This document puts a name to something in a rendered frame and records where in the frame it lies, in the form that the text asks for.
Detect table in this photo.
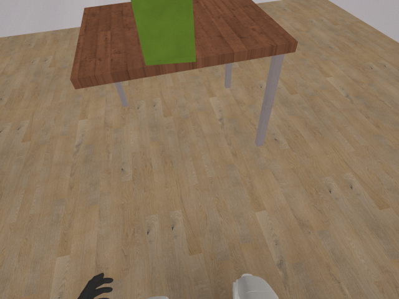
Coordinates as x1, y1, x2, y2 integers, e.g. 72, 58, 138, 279
70, 0, 298, 147

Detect robot right thigh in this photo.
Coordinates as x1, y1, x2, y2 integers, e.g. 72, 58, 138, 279
233, 275, 279, 299

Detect carton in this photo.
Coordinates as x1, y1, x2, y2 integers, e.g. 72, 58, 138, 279
131, 0, 196, 65

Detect left robot hand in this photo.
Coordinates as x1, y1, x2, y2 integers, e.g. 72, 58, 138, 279
78, 273, 113, 299

